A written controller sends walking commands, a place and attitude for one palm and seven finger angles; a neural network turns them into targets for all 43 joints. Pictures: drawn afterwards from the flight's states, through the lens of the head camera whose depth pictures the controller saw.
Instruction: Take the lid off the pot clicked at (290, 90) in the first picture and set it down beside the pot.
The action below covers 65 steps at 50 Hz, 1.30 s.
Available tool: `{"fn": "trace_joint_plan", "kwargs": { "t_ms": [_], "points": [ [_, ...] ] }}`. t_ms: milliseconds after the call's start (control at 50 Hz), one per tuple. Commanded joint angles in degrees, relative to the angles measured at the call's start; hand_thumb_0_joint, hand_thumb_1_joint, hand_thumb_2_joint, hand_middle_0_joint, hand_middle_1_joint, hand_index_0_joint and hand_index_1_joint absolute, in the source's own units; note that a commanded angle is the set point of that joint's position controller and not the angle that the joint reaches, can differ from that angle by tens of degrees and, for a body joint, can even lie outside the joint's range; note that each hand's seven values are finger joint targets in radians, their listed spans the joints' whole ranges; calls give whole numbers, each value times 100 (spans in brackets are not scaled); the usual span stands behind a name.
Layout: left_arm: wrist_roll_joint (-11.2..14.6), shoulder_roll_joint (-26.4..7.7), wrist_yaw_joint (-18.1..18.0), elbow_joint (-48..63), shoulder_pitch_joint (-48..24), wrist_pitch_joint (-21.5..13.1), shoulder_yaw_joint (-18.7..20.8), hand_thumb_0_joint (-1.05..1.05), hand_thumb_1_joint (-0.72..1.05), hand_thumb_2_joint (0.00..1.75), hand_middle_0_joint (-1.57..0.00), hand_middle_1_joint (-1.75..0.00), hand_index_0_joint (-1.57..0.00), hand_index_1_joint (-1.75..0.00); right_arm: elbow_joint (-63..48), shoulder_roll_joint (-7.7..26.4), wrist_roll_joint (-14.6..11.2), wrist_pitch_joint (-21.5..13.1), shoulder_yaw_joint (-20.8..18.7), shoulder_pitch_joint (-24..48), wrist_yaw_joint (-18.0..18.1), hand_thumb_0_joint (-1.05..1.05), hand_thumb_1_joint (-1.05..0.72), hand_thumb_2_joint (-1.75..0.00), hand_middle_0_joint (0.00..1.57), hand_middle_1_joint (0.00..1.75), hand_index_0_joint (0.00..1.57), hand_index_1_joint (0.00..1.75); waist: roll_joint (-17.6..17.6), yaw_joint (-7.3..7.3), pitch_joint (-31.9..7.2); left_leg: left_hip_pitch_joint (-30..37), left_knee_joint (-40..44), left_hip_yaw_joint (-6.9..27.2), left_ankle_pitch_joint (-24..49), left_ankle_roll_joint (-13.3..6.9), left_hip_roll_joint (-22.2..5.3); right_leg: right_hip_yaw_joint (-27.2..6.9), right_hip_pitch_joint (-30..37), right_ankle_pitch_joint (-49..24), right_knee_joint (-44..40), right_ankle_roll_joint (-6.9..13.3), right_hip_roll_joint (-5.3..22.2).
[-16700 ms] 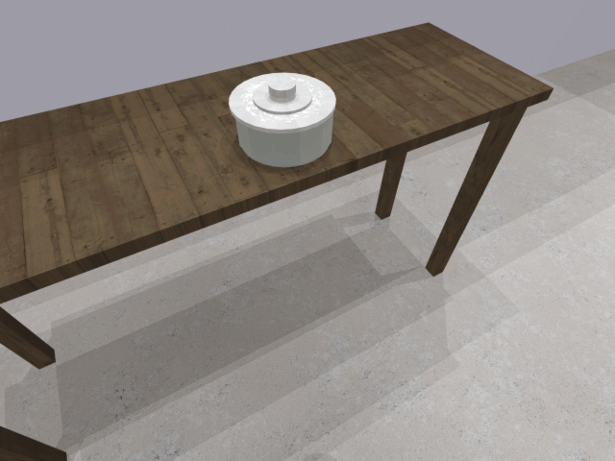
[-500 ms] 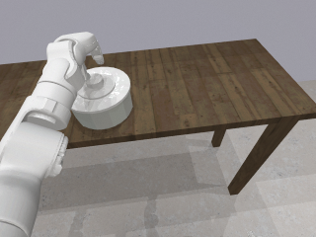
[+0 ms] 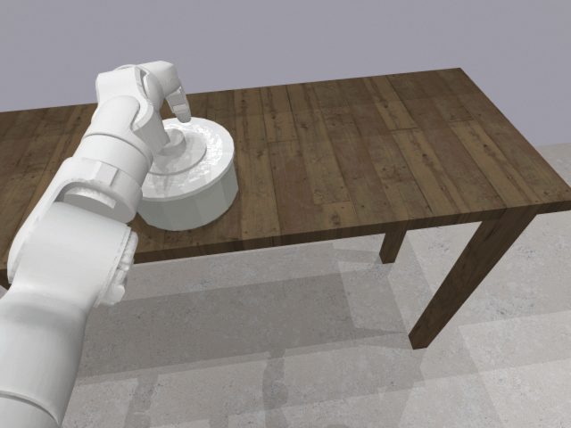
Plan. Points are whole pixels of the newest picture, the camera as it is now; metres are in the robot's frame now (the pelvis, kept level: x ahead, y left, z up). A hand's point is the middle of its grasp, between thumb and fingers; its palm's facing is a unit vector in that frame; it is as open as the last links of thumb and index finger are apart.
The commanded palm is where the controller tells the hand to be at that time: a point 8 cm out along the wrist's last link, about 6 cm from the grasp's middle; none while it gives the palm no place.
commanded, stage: lower the open fingers around the knob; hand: left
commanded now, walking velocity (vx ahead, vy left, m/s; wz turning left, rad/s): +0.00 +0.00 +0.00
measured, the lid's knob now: (169, 142) +0.51 +0.17 +0.14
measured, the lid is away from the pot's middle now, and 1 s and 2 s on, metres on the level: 0.00 0.00 0.00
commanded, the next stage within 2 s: close the fingers and squeeze the knob in 1.90 s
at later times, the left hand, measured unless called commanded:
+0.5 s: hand (160, 140) +0.47 +0.16 +0.17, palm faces -0.36 -0.12 -0.92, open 10.0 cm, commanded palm +0.47 +0.18 +0.22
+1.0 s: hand (161, 137) +0.48 +0.16 +0.17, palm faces -0.38 -0.09 -0.92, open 9.9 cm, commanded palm +0.48 +0.17 +0.22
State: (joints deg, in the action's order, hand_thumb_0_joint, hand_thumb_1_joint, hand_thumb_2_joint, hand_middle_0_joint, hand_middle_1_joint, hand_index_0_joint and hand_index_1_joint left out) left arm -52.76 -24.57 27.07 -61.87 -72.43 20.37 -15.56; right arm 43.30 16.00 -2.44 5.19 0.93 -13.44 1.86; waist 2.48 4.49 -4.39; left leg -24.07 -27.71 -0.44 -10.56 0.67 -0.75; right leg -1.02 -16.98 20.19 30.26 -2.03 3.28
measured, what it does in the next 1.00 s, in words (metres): stands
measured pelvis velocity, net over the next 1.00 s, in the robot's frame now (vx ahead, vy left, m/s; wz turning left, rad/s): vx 0.00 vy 0.00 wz -0.01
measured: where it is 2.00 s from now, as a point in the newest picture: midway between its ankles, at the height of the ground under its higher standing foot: outside the picture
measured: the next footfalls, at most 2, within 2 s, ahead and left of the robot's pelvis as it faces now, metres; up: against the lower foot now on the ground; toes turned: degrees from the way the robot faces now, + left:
none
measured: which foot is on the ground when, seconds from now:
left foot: down 0.00-1.00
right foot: down 0.00-1.00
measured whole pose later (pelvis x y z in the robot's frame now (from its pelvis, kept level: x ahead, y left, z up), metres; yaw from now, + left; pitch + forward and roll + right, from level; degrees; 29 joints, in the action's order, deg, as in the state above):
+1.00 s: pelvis +0.00 +0.00 +0.00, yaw -1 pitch +8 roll +1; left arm -53.4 -26.0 25.3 -65.8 -71.7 18.5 -16.1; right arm 43.6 16.2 -2.8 7.8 0.3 -16.2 2.3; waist 2.2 6.2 -5.0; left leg -26.6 -30.2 -1.0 -11.7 0.5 -1.3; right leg -1.8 -19.5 20.7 32.1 -2.1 2.7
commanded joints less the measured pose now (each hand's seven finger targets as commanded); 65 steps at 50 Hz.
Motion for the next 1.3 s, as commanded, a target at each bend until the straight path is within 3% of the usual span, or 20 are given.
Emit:
{"fn": "trace_joint_plan", "kwargs": {
  "t_ms": [0,60,100,140,180,300,320,360,380,460,500,600,720,800,860,1020,1080,1140,1200,1280],
  "points": [
    [-140,-1508,-176,1096,-3176,-91,489,0,-40,174,-89,-8,-89,-8,-659,816,-5,-170,-250,103,83,0,-90,-90,20,30,20,30,-523,12,-2306,2049,-122,-118,1588,-474,465,295,-163,-2471,-337,307,-509],
    [-135,-1163,-204,1346,-3137,-149,275,0,-40,174,-89,-8,-89,-8,-694,765,-12,-195,-276,62,53,0,-90,-90,20,30,20,30,-217,30,-2343,2323,-182,-62,1912,-467,429,319,-360,-2395,-332,319,-536],
    [-164,-1587,-231,1364,-2990,-180,621,0,-40,174,-89,-8,-89,-8,-699,809,17,-202,-296,32,52,0,-90,-90,20,30,20,30,-280,-33,-2440,2277,-215,-68,1914,-484,428,294,-218,-2476,-321,315,-540],
    [-123,-1555,-209,861,-2514,-153,653,0,-40,174,-89,-8,-89,-8,-691,800,2,-169,-275,22,93,0,-90,-90,20,30,20,30,-594,-54,-2114,1959,-172,-115,1691,-504,456,316,-197,-2456,-316,313,-536],
    [-15,-1128,-175,995,-2563,-129,286,0,-40,174,-89,-8,-89,-8,-684,816,-38,-129,-302,4,61,0,-90,-90,20,30,20,30,-541,12,-1966,1988,-135,-160,1731,-493,441,348,-298,-2452,-364,322,-544],
    [-49,-1459,-277,1436,-2879,-304,482,0,-40,174,-89,-8,-89,-8,-702,794,-23,-179,-321,-9,106,0,-90,-90,20,30,20,30,-464,79,-2187,2182,-220,-150,1622,-521,426,300,-353,-2404,-368,296,-555],
    [-100,-1681,-300,937,-2458,-258,700,0,-40,174,-89,-8,-89,-8,-666,823,-16,-145,-312,-27,124,0,-90,-90,20,30,20,30,-527,1,-2054,1987,-205,-153,1495,-514,426,302,-338,-2320,-330,310,-544],
    [-60,-1520,-284,563,-2186,-211,538,0,-40,174,-89,-8,-89,-8,-635,834,-56,-72,-269,-49,139,0,-90,-90,20,30,20,30,-788,45,-1750,1695,-120,-192,1244,-496,438,343,-359,-2245,-358,298,-541],
    [-35,-1298,-278,727,-2303,-219,347,0,-40,174,-89,-8,-89,-8,-643,850,-64,-62,-300,-39,119,0,-90,-90,20,30,20,30,-656,79,-1838,1817,-149,-221,1406,-490,424,338,-383,-2340,-360,315,-537],
    [-160,-1259,-323,538,-2326,-149,284,0,-40,174,-89,-8,-89,-8,-631,829,-65,39,-271,3,97,0,-90,-90,20,30,20,30,-461,106,-1742,1777,-190,-204,1324,-459,407,336,-548,-2188,-329,321,-544],
    [-199,-1596,-351,469,-2421,-162,521,0,-40,174,-89,-8,-89,-8,-638,857,-55,57,-268,-27,112,0,-90,-90,20,30,20,30,-552,86,-1866,1702,-200,-206,1289,-466,412,316,-416,-2239,-306,321,-541],
    [-173,-1250,-326,459,-2550,-146,246,0,-40,174,-89,-8,-89,-8,-637,834,-63,95,-278,-47,113,0,-90,-90,20,30,20,30,-394,155,-1898,1753,-203,-196,1270,-456,388,330,-544,-2133,-299,329,-541],
    [-113,-1119,-285,237,-2564,-137,160,0,-40,174,-89,-8,-89,-8,-597,861,-63,124,-286,-110,130,0,-90,-90,20,30,20,30,-535,227,-1751,1619,-191,-193,1049,-460,392,363,-652,-2005,-297,325,-560],
    [-88,-1325,-294,440,-2589,-207,351,0,-40,174,-89,-8,-89,-8,-615,872,-40,94,-299,-148,126,0,-90,-90,20,30,20,30,-489,158,-2037,1711,-227,-180,1270,-476,388,329,-489,-2191,-239,334,-552],
    [-44,-979,-238,358,-2475,-186,88,0,-40,174,-89,-8,-89,-8,-580,865,-50,106,-314,-206,109,0,-90,-90,20,30,20,30,-562,231,-1792,1668,-206,-205,1080,-480,386,359,-655,-2040,-302,312,-573],
    [-66,-1303,-263,-105,-2480,-144,285,0,-40,174,-89,-8,-89,-8,-478,921,-52,93,-299,-317,153,0,-90,-90,20,30,20,30,-722,260,-1562,1388,-189,-198,783,-489,409,363,-706,-1889,-307,313,-579],
    [-83,-962,-253,-10,-2533,-148,19,0,-40,174,-89,-8,-89,-8,-457,928,-54,106,-330,-342,119,0,-90,-90,20,30,20,30,-559,314,-1614,1497,-236,-214,910,-474,385,384,-809,-1909,-296,337,-592],
    [-159,-1432,-281,163,-2382,-232,413,0,-40,174,-89,-8,-89,-8,-559,909,-29,97,-313,-326,120,0,-90,-90,20,30,20,30,-509,180,-2037,1524,-304,-202,1138,-479,393,335,-509,-2165,-173,330,-564],
    [-61,-1285,-220,-9,-2352,-208,250,0,-40,174,-89,-8,-89,-8,-549,919,-68,125,-316,-330,140,0,-90,-90,20,30,20,30,-756,271,-1750,1359,-287,-268,921,-495,406,349,-584,-2124,-251,286,-566],
    [-39,-1123,-226,120,-2406,-164,140,0,-40,174,-89,-8,-89,-8,-536,933,-72,140,-338,-333,104,0,-90,-90,20,30,20,30,-570,263,-1649,1486,-299,-244,1075,-489,380,376,-733,-2092,-254,327,-584]
  ]
}}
